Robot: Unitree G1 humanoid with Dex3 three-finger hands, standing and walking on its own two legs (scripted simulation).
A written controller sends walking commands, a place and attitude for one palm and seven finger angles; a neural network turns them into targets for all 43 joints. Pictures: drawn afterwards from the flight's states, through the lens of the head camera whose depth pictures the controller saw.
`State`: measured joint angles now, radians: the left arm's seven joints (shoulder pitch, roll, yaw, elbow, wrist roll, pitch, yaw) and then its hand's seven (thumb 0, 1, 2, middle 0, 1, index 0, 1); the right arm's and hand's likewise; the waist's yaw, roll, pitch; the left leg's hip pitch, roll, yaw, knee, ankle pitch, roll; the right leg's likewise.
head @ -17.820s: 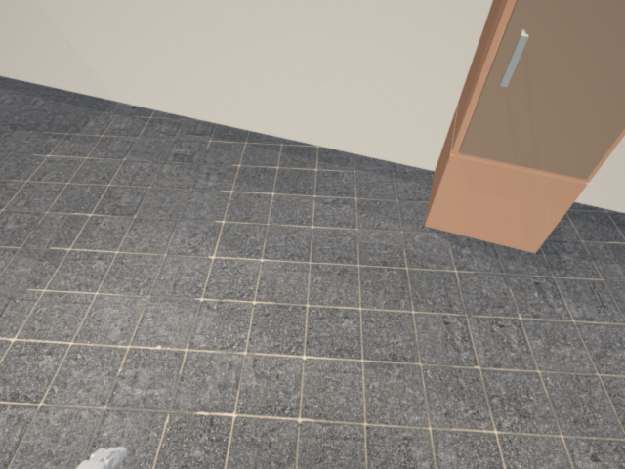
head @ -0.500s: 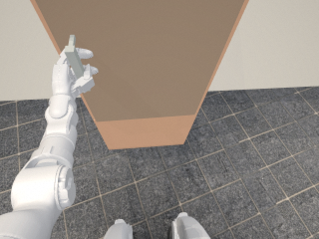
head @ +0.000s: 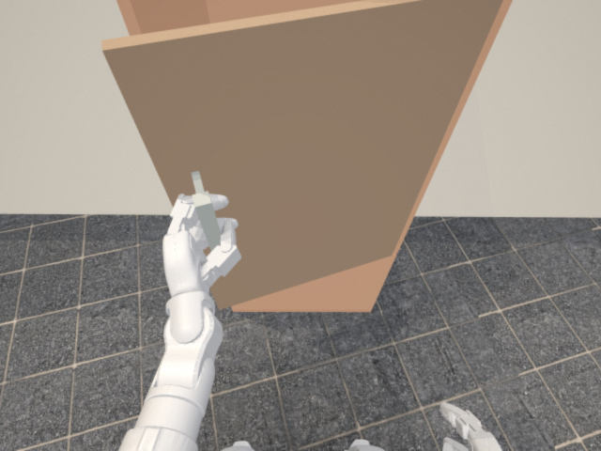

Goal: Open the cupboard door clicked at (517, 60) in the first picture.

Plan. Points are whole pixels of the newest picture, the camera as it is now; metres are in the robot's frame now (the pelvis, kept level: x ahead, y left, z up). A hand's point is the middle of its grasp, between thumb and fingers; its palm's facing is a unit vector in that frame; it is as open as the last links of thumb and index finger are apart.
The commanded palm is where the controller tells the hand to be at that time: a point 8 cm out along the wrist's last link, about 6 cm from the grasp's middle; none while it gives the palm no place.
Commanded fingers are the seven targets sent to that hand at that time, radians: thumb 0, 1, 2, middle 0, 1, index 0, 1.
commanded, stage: pull the door open along its arc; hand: left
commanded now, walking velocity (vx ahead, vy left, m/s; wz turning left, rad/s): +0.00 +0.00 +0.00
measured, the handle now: (209, 220) +0.41 +0.14 +0.06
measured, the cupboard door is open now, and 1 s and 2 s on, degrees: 19 37 41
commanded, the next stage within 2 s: open thumb and fingers to let go in 0.54 s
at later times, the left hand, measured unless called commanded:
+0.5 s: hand (282, 318) +0.27 +0.03 +0.06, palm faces +0.31 -0.95 -0.03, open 5.8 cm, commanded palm +0.20 +0.06 +0.06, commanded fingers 0.00 0.90 0.90 -0.40 -1.35 -0.40 -1.35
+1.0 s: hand (270, 328) +0.26 +0.04 +0.06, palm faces +0.40 -0.92 -0.03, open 9.3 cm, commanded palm +0.21 +0.07 +0.06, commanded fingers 0.00 -0.43 0.33 -0.31 -1.21 -0.31 -1.21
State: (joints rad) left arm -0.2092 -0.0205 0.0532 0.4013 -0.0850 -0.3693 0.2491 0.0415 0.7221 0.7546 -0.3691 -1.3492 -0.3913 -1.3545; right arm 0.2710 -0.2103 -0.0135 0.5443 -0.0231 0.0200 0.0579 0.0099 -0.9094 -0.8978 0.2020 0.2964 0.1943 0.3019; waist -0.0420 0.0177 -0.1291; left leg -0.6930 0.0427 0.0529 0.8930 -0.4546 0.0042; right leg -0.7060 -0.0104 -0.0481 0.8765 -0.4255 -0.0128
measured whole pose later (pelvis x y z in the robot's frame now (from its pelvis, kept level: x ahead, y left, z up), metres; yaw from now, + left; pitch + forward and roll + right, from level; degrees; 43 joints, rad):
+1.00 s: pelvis +0.00 -0.05 +0.00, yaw +5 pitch +10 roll +1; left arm 0.26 -0.07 -0.26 -0.02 0.07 -0.22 0.51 0.01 0.18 0.59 -0.35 -1.27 -0.35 -1.28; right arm 0.20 -0.19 0.01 0.53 -0.06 -0.03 0.02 0.01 -0.91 -0.90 0.20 0.30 0.20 0.30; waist 0.00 0.04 -0.12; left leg -0.62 0.03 -0.05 0.89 -0.44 -0.05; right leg -0.63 -0.02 -0.14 0.93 -0.48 -0.08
